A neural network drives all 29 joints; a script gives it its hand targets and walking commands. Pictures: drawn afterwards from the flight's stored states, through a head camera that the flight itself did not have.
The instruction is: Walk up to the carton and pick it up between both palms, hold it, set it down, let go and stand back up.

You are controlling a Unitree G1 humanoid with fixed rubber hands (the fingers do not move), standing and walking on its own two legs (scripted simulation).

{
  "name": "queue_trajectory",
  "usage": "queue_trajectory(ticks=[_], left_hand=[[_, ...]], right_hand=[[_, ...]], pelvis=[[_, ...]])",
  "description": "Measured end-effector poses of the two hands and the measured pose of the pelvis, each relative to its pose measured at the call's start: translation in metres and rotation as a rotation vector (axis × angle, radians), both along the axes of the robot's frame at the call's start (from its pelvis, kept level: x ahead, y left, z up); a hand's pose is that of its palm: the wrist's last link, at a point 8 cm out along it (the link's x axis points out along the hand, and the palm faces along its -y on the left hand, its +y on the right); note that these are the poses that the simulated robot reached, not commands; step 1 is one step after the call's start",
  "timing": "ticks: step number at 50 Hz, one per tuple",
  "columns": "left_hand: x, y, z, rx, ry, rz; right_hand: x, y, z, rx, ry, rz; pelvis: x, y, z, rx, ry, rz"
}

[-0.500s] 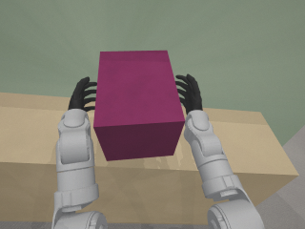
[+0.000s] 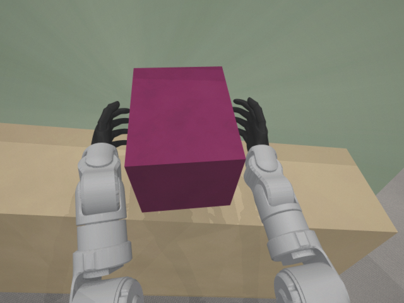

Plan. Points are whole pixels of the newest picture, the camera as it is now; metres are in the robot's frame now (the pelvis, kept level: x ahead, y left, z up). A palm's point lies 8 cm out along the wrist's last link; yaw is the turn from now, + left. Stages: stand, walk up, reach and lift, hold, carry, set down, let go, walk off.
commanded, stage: hold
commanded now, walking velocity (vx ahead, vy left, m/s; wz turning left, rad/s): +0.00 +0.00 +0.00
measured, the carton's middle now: (182, 137) +0.41 +0.00 +0.13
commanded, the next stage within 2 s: set down in 1.48 s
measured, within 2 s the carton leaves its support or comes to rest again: neither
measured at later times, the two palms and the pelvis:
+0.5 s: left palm (107, 145) +0.35 +0.14 +0.17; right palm (258, 141) +0.35 -0.14 +0.17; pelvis +0.00 +0.00 +0.00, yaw +0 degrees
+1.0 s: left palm (107, 144) +0.35 +0.14 +0.17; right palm (258, 140) +0.36 -0.13 +0.17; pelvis +0.00 -0.01 +0.00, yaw +0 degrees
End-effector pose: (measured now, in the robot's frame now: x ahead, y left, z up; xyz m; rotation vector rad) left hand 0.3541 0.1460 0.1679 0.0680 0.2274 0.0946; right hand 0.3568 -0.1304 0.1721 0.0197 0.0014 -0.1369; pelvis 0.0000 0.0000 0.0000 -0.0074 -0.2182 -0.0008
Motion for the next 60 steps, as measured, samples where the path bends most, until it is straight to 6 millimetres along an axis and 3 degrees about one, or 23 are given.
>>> queue_trajectory(ticks=[34, 60], left_hand=[[-0.003, -0.009, 0.004, 0.016, -0.007, -0.003], [-0.001, -0.004, 0.002, 0.021, -0.009, -0.007]], right_hand=[[-0.003, -0.009, 0.001, -0.010, -0.005, -0.002], [-0.002, -0.004, 0.001, -0.014, -0.005, -0.003]], pelvis=[[0.001, -0.006, 0.000, 0.003, -0.008, -0.008], [0.001, -0.003, 0.000, 0.002, -0.002, -0.007]])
